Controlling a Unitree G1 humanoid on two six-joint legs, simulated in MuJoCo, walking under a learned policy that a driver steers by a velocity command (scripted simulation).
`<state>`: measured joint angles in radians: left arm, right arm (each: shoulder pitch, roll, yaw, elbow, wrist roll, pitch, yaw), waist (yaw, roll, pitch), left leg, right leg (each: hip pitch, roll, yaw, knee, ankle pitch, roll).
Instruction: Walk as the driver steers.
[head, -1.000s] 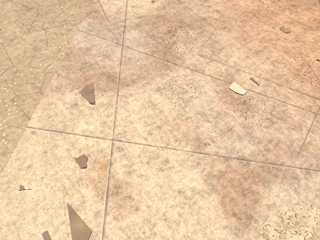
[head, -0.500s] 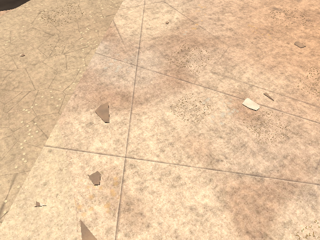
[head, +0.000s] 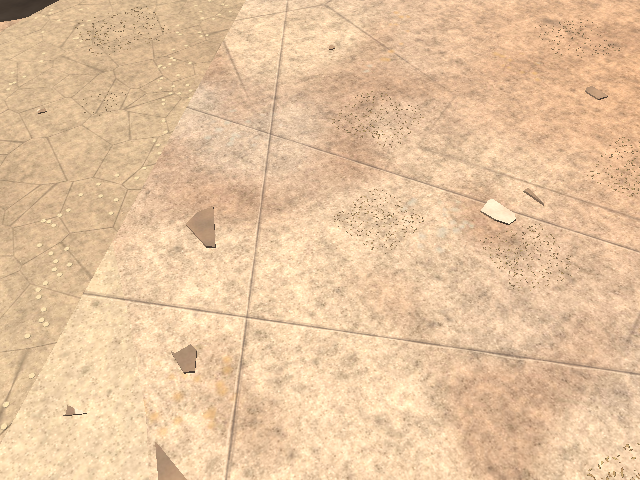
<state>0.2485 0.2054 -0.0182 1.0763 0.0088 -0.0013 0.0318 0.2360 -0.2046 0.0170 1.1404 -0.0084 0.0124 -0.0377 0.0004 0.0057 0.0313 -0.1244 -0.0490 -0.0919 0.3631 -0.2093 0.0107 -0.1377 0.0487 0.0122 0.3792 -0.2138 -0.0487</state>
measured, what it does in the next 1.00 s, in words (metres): walks ahead: left foot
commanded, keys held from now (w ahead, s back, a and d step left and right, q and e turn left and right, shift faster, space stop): no key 0.38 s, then w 0.62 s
